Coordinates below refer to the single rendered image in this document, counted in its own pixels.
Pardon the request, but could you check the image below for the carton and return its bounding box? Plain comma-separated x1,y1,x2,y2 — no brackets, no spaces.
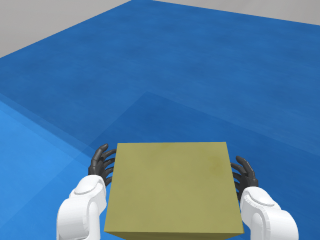
104,142,245,240

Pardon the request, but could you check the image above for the right robot hand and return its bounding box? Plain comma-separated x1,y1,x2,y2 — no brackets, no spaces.
230,155,259,202

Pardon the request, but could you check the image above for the robot left forearm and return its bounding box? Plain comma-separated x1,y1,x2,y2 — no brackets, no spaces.
56,175,107,240

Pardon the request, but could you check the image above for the left robot hand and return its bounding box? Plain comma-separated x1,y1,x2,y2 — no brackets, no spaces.
88,143,117,188

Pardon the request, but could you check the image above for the robot right forearm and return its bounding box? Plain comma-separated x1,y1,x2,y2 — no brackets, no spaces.
240,186,299,240

